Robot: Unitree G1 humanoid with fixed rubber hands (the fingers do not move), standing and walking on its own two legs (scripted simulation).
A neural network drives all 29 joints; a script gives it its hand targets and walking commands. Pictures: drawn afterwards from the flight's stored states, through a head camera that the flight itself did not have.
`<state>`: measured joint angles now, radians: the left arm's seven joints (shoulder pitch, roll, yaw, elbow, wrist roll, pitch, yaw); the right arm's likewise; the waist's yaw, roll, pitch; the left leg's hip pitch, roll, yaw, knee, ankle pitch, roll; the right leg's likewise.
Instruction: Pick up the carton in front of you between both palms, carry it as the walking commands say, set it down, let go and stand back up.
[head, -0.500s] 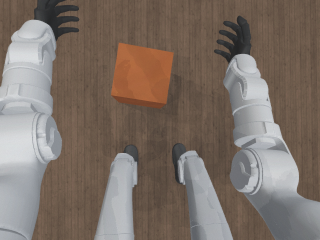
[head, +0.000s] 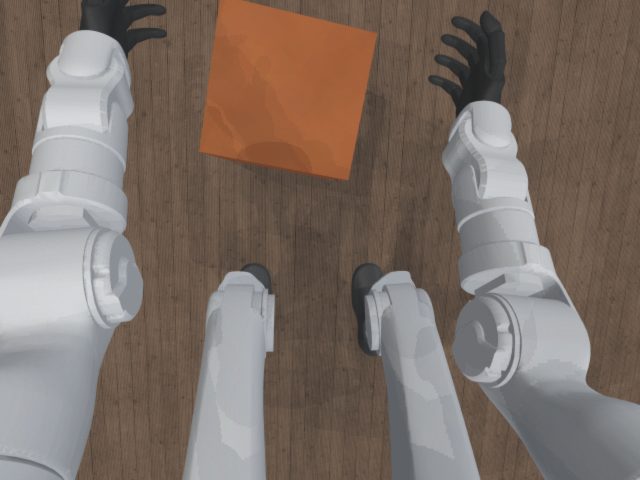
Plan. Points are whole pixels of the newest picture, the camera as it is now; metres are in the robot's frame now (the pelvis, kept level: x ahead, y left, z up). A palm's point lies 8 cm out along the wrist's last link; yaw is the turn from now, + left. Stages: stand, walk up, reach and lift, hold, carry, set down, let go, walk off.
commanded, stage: reach and lift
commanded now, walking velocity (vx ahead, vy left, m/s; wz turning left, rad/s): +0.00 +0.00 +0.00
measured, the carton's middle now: (286, 108) +0.51 +0.07 -0.42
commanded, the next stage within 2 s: none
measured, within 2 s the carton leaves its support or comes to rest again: leaves its support in 1.36 s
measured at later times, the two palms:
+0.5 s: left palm (170, 84) +0.52 +0.23 -0.35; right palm (413, 123) +0.49 -0.13 -0.34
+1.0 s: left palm (185, 79) +0.53 +0.21 -0.35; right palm (396, 111) +0.51 -0.10 -0.34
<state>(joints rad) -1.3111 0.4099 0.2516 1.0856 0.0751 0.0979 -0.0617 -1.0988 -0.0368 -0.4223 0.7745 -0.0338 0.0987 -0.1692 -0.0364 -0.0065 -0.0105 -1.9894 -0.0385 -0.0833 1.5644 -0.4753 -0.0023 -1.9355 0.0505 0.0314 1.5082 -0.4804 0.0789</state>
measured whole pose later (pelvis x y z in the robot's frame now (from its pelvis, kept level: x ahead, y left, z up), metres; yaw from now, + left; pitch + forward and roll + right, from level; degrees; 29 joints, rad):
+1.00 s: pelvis -0.04 -0.01 -0.17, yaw -1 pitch +35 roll -5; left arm -1.67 0.52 -0.06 1.29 -0.16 0.09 -0.04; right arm -1.51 -0.13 -0.26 1.06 0.15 0.09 -0.20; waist -0.01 -0.07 0.44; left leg -2.24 0.00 -0.08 2.21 -0.57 0.00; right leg -2.19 0.09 0.01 2.15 -0.57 0.10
